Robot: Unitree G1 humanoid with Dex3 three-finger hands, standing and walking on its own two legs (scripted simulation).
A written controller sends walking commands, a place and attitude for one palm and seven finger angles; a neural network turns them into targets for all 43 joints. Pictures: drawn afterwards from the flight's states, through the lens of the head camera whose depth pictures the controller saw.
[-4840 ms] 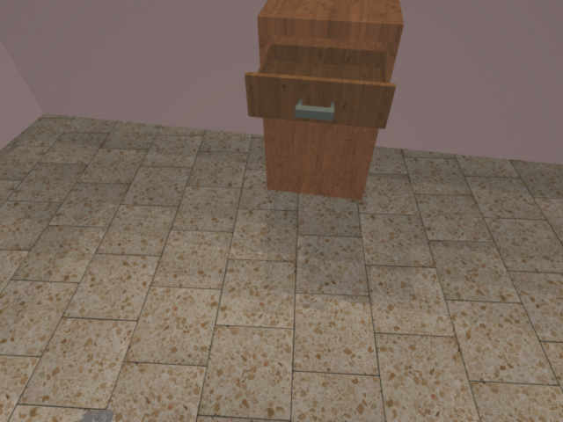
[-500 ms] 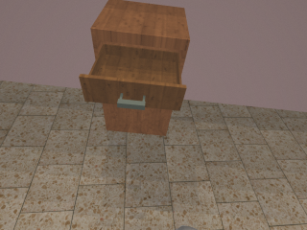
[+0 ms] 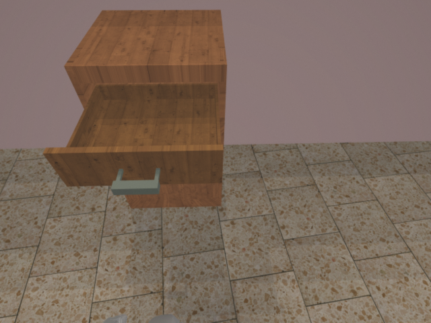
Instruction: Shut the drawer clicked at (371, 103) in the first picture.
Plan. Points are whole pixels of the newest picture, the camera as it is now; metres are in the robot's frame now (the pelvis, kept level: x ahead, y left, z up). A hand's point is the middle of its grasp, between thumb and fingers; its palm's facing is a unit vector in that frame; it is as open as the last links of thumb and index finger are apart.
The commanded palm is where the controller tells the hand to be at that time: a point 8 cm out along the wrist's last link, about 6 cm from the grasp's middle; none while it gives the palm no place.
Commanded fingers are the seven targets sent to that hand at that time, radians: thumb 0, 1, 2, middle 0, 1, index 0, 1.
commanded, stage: take the last steps up to it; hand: left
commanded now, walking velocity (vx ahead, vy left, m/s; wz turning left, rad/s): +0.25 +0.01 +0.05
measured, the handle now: (137, 179) +0.46 +0.21 -0.07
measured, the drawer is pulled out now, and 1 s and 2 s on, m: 0.30 0.30 0.30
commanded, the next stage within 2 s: come to a stop and stand still in 0.32 s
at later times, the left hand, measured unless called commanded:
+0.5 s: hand out of the picture +0.08 +0.20 -0.17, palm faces +0.08 -0.99 -0.13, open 7.4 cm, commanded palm none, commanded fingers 0.00 0.90 0.90 -0.20 -0.30 -0.20 -0.30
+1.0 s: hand (126, 307) +0.19 +0.20 -0.17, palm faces +0.06 -0.97 -0.22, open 7.4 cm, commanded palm none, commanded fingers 0.00 0.90 0.90 -0.20 -0.30 -0.20 -0.30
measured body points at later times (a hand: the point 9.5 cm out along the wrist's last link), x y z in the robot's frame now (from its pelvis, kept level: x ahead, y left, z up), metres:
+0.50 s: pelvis +0.13 +0.04 +0.01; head +0.14 +0.07 +0.46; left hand +0.08 +0.25 -0.16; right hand +0.20 -0.19 -0.13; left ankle +0.14 +0.13 -0.73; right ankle +0.12 -0.10 -0.67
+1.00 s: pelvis +0.13 +0.02 +0.00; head +0.14 +0.02 +0.45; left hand +0.19 +0.25 -0.15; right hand +0.13 -0.21 -0.16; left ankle +0.12 +0.13 -0.73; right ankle +0.19 -0.12 -0.73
